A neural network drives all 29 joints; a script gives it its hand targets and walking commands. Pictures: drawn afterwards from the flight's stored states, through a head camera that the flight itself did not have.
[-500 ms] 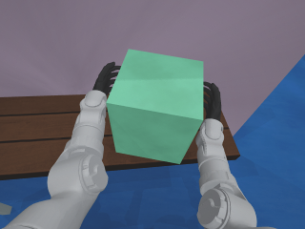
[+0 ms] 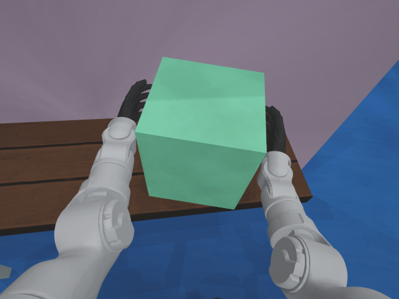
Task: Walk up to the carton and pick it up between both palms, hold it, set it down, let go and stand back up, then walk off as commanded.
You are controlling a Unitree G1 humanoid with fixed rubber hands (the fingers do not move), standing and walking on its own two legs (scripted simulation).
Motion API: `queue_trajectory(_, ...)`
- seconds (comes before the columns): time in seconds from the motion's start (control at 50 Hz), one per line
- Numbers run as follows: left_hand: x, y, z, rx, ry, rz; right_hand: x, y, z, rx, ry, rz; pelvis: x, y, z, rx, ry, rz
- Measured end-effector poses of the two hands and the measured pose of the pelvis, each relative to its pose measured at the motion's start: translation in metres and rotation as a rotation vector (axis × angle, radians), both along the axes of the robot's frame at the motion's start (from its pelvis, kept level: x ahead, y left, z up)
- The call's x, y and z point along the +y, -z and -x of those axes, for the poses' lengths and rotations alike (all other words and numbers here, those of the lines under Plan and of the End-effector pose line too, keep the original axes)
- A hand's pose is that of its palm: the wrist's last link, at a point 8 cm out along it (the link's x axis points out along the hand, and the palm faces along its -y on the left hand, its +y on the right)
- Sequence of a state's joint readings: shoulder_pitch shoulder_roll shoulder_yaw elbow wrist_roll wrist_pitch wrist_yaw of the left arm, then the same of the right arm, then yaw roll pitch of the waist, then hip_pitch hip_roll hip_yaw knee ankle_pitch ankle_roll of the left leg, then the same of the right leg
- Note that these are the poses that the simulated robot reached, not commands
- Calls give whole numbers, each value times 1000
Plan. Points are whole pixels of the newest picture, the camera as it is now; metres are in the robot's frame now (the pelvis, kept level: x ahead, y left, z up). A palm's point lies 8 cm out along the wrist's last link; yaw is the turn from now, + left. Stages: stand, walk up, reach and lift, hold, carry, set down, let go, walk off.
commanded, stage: set down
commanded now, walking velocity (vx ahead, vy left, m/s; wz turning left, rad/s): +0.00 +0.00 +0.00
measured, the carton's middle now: (201, 139) +0.43 -0.03 +0.03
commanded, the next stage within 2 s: none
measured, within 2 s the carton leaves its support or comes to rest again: neither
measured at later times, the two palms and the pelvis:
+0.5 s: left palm (116, 114) +0.46 +0.15 +0.09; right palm (284, 140) +0.38 -0.19 +0.08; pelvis -0.01 +0.00 -0.02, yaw -1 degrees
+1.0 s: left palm (102, 77) +0.45 +0.15 +0.19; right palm (316, 106) +0.38 -0.21 +0.18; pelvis -0.04 -0.02 -0.01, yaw +0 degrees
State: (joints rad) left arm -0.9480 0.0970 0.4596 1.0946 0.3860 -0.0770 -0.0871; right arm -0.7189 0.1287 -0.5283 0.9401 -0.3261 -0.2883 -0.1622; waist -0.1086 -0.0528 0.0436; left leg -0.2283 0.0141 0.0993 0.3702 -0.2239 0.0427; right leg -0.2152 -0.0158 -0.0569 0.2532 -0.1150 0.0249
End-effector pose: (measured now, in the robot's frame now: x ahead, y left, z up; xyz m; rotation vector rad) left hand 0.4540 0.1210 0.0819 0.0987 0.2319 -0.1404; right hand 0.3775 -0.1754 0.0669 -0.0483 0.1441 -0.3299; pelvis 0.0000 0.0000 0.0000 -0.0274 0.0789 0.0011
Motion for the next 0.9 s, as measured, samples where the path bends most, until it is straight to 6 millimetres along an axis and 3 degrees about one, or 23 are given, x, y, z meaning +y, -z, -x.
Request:
queue_trajectory(0.08, -2, 10, -6, 20, -4, -7, 0, 17, -2, 52, 20, -67, 1, 3, -3, 77, 8, 5)
queue_trajectory(0.2, -2, 15, -14, 50, -12, 1, 0, 19, -11, 80, 25, -92, 1, 9, -6, 167, 17, 11)
queue_trajectory(0.42, 18, 5, -8, 40, -36, -8, -12, -1, -11, 78, 26, -71, 0, 15, 4, 186, 19, 24)
queue_trajectory(0.54, 29, -12, -2, 5, -52, -21, -23, -17, -4, 69, 38, -73, -3, 17, 17, 182, 12, 26)
queue_trajectory(0.68, 37, -46, 4, -15, -80, -29, -30, -53, -3, 60, 30, -75, -6, 18, 31, 170, 2, 15)
queue_trajectory(0.9, 29, -90, 6, -27, -87, 1, -32, -97, 1, 55, 36, -81, -13, 15, 36, 124, 1, 2)
